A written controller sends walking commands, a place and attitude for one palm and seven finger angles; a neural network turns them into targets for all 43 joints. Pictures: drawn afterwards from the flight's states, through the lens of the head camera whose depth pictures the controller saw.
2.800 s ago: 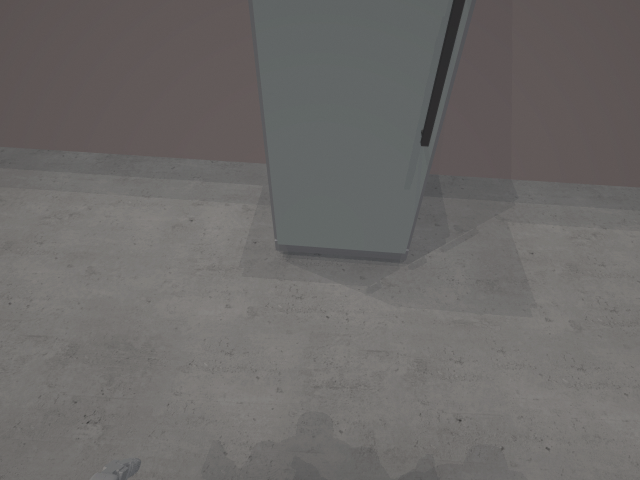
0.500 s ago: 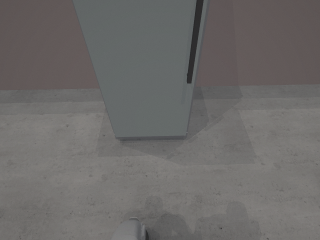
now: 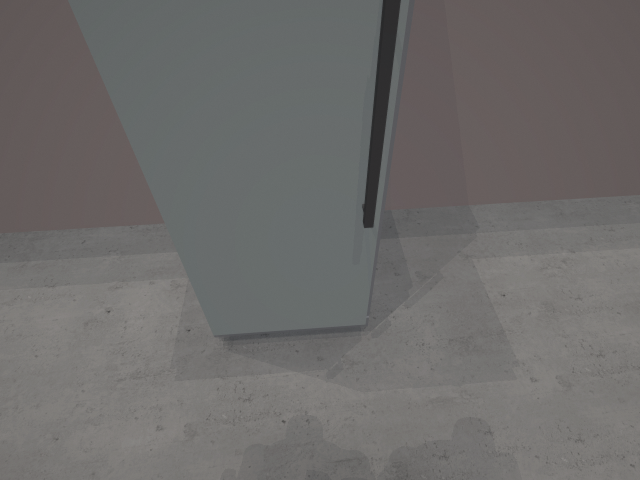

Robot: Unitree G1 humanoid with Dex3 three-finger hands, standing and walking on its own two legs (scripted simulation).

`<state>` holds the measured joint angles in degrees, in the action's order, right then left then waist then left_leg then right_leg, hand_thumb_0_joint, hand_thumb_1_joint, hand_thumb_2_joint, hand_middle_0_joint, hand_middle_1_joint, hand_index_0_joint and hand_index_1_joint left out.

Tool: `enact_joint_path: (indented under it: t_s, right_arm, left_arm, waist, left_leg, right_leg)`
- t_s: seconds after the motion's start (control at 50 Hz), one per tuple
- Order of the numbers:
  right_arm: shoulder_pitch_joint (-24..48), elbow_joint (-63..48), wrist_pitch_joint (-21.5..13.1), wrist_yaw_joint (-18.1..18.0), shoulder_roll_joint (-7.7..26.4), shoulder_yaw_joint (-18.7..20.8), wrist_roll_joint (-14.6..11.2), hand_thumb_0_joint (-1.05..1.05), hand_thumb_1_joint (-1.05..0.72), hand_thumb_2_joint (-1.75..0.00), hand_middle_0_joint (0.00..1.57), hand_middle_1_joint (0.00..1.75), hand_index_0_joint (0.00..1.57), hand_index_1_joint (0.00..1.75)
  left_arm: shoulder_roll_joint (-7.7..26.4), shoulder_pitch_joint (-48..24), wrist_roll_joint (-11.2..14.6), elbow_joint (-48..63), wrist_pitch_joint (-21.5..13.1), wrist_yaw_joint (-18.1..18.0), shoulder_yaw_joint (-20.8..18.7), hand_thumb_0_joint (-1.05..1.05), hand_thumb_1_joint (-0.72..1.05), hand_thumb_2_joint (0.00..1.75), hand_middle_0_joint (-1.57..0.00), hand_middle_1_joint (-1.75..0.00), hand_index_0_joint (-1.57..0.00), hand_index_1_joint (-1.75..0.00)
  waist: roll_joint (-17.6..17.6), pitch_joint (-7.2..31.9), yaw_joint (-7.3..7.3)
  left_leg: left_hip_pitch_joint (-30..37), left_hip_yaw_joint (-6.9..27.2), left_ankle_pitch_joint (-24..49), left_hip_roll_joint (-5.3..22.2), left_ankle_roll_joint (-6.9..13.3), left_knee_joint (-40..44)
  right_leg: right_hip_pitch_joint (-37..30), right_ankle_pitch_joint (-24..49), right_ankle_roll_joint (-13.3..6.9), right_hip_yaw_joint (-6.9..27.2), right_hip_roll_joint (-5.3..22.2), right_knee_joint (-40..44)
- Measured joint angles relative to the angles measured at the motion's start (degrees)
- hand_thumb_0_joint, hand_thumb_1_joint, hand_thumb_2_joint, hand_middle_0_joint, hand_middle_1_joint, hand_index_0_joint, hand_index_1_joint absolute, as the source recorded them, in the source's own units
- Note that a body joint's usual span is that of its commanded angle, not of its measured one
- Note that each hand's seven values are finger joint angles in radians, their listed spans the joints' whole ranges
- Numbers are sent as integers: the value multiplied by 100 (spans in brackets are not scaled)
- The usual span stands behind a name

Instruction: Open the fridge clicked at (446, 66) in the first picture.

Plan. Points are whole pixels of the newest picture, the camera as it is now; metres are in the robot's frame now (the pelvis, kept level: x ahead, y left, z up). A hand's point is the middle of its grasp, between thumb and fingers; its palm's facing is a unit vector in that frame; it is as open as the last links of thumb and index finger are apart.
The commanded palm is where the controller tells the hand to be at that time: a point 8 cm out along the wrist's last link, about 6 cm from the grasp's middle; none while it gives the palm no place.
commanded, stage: take the last steps up to it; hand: right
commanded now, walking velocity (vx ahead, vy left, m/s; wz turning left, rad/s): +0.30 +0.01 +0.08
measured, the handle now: (375, 128) +0.69 -0.09 +0.09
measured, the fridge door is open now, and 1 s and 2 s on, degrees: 0 0 0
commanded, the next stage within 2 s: come to a stop and stand still in 0.36 s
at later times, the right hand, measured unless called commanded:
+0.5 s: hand (418, 419) +0.26 -0.14 -0.17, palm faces -0.04 +0.97 -0.23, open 7.4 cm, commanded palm none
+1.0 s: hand (458, 447) +0.22 -0.20 -0.19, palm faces +0.04 +0.98 -0.19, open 7.4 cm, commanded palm none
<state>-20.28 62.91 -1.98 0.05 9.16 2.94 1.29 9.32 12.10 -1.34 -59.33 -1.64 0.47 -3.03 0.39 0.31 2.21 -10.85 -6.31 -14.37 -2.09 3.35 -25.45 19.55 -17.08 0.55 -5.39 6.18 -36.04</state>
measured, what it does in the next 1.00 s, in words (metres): walks ahead: right foot, then left foot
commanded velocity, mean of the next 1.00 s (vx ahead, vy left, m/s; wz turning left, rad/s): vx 0.00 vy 0.00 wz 0.02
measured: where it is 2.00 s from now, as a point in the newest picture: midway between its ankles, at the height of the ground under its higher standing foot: outside the picture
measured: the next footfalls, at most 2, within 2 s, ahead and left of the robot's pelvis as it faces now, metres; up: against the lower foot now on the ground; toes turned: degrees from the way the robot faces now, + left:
right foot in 0.02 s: +0.08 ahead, -0.13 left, +0.00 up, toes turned -8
left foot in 0.42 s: +0.26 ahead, +0.14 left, +0.00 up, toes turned +12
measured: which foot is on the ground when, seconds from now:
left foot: down 0.00-0.04, up 0.06-0.40, down 0.42-0.90, up 0.92-1.00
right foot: up 0.00-0.00, down 0.02-0.42, up 0.44-0.86, down 0.88-1.00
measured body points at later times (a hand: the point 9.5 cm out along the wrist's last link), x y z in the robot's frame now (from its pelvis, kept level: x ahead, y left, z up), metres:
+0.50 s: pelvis +0.16 +0.04 -0.02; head +0.19 +0.06 +0.43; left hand +0.06 +0.24 -0.18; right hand +0.26 -0.20 -0.15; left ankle +0.22 +0.13 -0.74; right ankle +0.06 -0.11 -0.68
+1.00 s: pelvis +0.18 -0.01 +0.00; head +0.20 -0.05 +0.45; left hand +0.26 +0.22 -0.13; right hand +0.22 -0.26 -0.17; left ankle +0.18 +0.12 -0.70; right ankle +0.21 -0.10 -0.74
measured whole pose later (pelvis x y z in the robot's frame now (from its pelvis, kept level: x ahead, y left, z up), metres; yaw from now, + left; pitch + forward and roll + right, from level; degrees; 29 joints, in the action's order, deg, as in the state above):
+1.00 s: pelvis +0.18 -0.01 +0.00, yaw +3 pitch -2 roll +2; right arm -12.2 59.0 3.2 -2.2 12.0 3.7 1.0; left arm 8.3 8.7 -1.3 -56.8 1.0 -1.8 -1.9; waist 2.8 -4.6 1.9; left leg -22.1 -2.0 -26.5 1.2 -1.2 -49.3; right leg 15.0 -15.2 -2.8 -4.7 1.6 -31.8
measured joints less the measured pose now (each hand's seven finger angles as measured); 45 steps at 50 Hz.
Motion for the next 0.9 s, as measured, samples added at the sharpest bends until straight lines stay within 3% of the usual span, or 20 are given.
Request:
enact_joint_path:
  t_s: [0.04, 0.1, 0.16, 0.2, 0.3, 0.4, 0.44, 0.48, 0.54, 0.66, 0.74, 0.84, 0.88, 0.9]
  right_arm:
    - [-125, 44, 27, 18, -4, 9, -28, 0, -91, -90, 20, 30, 20, 30]
    - [-175, 137, 124, 35, -6, 27, -7, 0, -91, -90, 20, 30, 20, 30]
    - [-43, 132, 158, 76, 6, 52, 31, 1, -91, -90, 20, 30, 20, 30]
    - [121, 43, 153, 85, 37, 70, 30, 1, -91, -90, 20, 30, 20, 30]
    - [598, -212, 165, 78, 90, 91, 4, 1, -91, -90, 20, 30, 19, 30]
    - [935, -363, 87, 88, 122, 92, 8, 0, -91, -90, 20, 30, 19, 30]
    - [1019, -401, -50, 62, 121, 98, 29, 0, -91, -90, 20, 30, 19, 30]
    - [1094, -415, -128, 21, 41, 66, -11, 0, -91, -90, 20, 30, 20, 30]
    - [1054, -389, -109, -71, -82, -8, -37, 0, -91, -90, 20, 30, 20, 30]
    - [992, -355, 95, -227, -76, -56, -14, -1, -94, -90, 20, 30, 20, 30]
    - [982, -408, 201, -235, -102, -45, 2, 0, -93, -90, 20, 30, 20, 30]
    - [934, -471, 294, -235, -7, 8, 43, 0, -91, -90, 20, 30, 20, 30]
    - [889, -472, 336, -226, 63, 24, 25, 0, -91, -90, 20, 30, 20, 30]
    - [870, -466, 366, -221, 103, 32, 5, 0, -91, -90, 20, 30, 20, 30]
  left_arm:
    - [-37, 39, 2, -28, -93, -25, 27, 0, 92, 90, -19, -30, -20, -30]
    - [-132, 156, -21, -5, -192, -111, 25, 0, 93, 90, -20, -30, -20, -30]
    - [-112, 404, -19, -43, -245, -177, 49, -1, 95, 90, -20, -30, -20, -30]
    - [-129, 585, -24, -148, -244, -191, 79, -1, 95, 90, -20, -30, -20, -30]
    - [-208, 981, -34, -459, -159, -174, 106, 0, 93, 90, -20, -30, -20, -30]
    - [-228, 1263, -34, -673, -36, -141, 76, 0, 92, 90, -20, -30, -20, -30]
    - [-226, 1327, 10, -753, 19, -111, 71, 0, 91, 90, -20, -30, -20, -30]
    - [-181, 1194, 45, -776, 121, -102, 57, 1, 91, 90, -20, -30, -20, -30]
    - [-124, 907, 55, -694, 165, -136, 36, 1, 91, 90, -20, -30, -20, -30]
    - [-58, 227, 94, -262, 310, -186, 20, 0, 91, 90, -19, -30, -20, -30]
    - [112, -133, 55, -76, 449, -185, -61, 1, 94, 90, -19, -30, -20, -30]
    - [184, -400, 70, 154, 439, -149, -93, 1, 93, 90, -19, -30, -20, -30]
    - [172, -416, 72, 229, 372, -142, -69, 1, 93, 90, -19, -30, -20, -30]
    - [155, -407, 64, 245, 322, -142, -59, 1, 93, 90, -19, -30, -20, -30]
  waist:
    - [51, 31, 8]
    - [173, 9, -47]
    - [155, -25, -163]
    - [145, -88, -192]
    - [73, -282, -250]
    - [-81, -436, -405]
    - [-153, -460, -385]
    - [-280, -555, -390]
    - [-310, -547, -350]
    - [-268, -425, -270]
    - [-251, -474, -150]
    - [-54, -534, -50]
    - [22, -519, -53]
    - [70, -506, -65]
  left_leg:
    - [-32, 42, -292, 61, -81, -346]
    - [-552, 195, -997, 194, -78, -1937]
    - [-1196, 228, -829, 347, -116, -3161]
    - [-1512, 245, -593, 484, -178, -3348]
    - [-1761, 181, -171, 734, -273, -2347]
    - [-1322, -35, 216, 628, -195, -1053]
    - [-1201, -89, 270, 540, -72, -1011]
    - [-1126, -201, 52, 462, 19, -1223]
    - [-773, -276, 98, 382, 9, -845]
    - [-466, -298, 271, 303, 40, -277]
    - [-449, -301, 228, 350, -24, -320]
    - [-558, -287, 183, 508, -175, -489]
    - [-652, -291, 118, 565, -270, -667]
    - [-719, -287, 57, 609, -328, -808]
  right_leg:
    - [-335, 209, -29, -96, -97, 450]
    - [-604, 41, -119, -298, -202, 466]
    - [-998, 67, -122, -390, -264, 907]
    - [-1248, 125, -119, -426, -297, 1207]
    - [-1738, 49, -1, -519, -292, 1585]
    - [-1941, -543, 239, -596, -130, 1092]
    - [-1618, -972, 149, -473, 1, 86]
    - [-967, -1257, -17, -38, -25, -1477]
    - [-158, -922, -48, 147, -121, -2633]
    - [460, -514, 120, 200, -211, -1713]
    - [567, -570, 199, 264, -339, -1618]
    - [235, -552, 195, 254, -402, -976]
    - [-151, -25, 169, 225, -376, -192]
    - [-297, -32, 6, 189, -406, 95]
